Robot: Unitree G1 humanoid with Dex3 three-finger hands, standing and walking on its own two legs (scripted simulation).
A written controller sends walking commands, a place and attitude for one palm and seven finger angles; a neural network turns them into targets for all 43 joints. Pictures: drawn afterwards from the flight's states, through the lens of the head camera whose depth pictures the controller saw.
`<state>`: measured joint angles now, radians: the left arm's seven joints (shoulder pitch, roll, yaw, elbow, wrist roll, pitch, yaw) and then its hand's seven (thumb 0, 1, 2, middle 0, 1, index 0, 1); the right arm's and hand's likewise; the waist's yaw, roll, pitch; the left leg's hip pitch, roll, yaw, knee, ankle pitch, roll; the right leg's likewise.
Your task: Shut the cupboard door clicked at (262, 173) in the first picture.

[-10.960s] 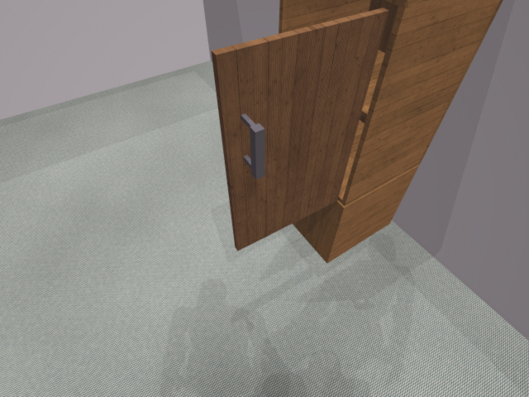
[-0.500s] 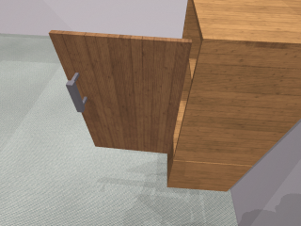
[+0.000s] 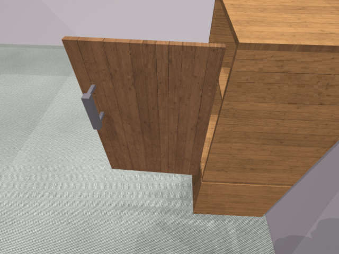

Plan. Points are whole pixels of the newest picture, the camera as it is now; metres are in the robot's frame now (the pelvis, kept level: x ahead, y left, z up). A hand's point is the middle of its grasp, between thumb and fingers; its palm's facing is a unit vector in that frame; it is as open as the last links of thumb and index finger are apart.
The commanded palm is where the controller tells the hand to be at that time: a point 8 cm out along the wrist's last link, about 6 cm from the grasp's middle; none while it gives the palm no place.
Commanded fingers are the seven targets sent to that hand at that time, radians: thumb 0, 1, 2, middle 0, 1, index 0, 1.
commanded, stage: look again from close up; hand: left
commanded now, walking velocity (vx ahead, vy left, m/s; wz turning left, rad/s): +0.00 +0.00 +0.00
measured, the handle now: (95, 107) +0.48 +0.25 +0.07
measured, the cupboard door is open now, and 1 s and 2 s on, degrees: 88 88 88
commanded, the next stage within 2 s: raise the hand and make a fist in 0.18 s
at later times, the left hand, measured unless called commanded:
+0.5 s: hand (89, 219) +0.19 +0.19 +0.01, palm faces +0.23 -0.97 -0.10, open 7.1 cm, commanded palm +0.09 +0.25 -0.05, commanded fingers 0.00 0.90 0.90 -0.40 -0.52 -0.40 -0.52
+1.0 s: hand (93, 244) +0.15 +0.18 -0.02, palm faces -0.15 -0.99 +0.01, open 4.7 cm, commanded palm +0.11 +0.25 +0.00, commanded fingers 0.00 0.90 0.90 -0.86 -1.02 -0.86 -1.02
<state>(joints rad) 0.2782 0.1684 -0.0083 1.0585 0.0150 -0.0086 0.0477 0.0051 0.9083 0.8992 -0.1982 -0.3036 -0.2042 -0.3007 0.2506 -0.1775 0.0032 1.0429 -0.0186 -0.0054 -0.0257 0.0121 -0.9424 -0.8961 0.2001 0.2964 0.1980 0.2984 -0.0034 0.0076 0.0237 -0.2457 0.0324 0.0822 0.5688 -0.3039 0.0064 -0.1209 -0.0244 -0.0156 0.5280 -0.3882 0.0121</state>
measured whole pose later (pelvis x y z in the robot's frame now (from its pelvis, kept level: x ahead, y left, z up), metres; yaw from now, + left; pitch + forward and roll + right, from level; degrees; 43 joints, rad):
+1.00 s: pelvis -0.06 -0.01 -0.07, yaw +3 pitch +9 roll -3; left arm 0.29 0.29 0.15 0.01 -0.30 -0.21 -0.44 0.02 0.90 0.90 -0.68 -0.83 -0.69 -0.83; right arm 0.24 -0.19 0.04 0.55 0.05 -0.28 -0.08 0.02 -0.90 -0.90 0.20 0.30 0.20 0.30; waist 0.00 0.04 -0.09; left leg -0.85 0.05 -0.04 1.11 -0.42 -0.01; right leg -0.72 0.02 -0.09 1.08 -0.52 -0.03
